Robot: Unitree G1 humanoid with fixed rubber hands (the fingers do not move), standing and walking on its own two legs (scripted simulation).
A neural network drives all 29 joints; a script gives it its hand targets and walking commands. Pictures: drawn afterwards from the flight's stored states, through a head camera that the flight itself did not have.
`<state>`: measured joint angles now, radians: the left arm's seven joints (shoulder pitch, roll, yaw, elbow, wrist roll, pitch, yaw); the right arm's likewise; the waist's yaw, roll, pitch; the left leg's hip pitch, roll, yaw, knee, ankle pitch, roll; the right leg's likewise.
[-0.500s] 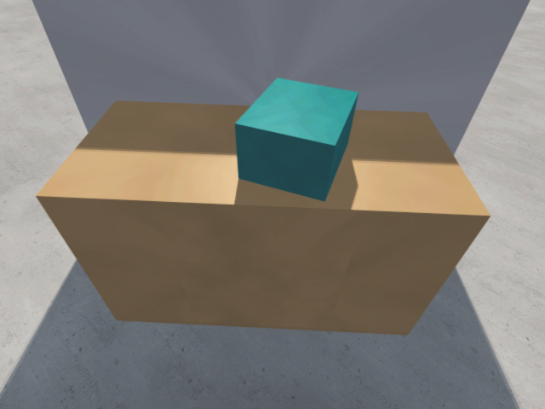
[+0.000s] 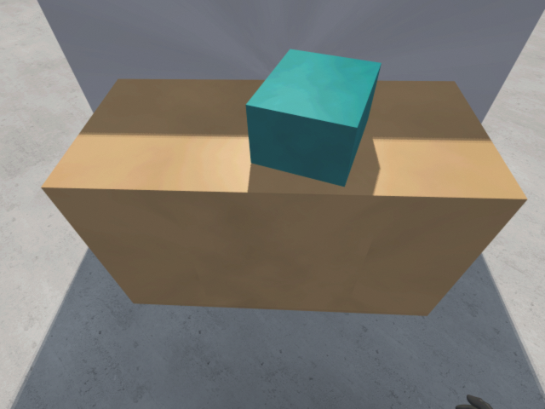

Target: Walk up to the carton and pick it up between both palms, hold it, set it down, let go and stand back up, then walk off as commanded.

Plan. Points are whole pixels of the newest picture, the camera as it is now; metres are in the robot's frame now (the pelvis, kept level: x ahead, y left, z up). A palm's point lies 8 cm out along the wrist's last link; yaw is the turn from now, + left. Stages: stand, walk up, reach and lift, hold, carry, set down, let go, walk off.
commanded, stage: walk off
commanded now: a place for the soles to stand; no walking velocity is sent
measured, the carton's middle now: (315, 113) +0.79 -0.06 +0.00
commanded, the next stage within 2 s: stand in 0.46 s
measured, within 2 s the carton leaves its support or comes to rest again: neither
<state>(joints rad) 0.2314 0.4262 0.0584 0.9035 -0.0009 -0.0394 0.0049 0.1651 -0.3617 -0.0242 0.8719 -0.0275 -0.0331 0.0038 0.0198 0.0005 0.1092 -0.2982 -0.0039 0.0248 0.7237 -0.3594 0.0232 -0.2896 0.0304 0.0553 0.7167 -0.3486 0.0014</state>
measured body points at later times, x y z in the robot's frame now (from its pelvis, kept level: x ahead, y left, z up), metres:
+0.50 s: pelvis +0.01 +0.00 +0.01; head +0.01 +0.00 +0.46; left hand +0.13 +0.30 -0.10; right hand +0.13 -0.31 -0.09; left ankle +0.02 +0.11 -0.72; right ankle +0.02 -0.12 -0.72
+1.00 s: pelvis +0.01 +0.01 +0.03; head +0.01 +0.02 +0.48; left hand +0.11 +0.32 -0.10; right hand +0.12 -0.29 -0.09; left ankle +0.02 +0.11 -0.72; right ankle +0.02 -0.12 -0.72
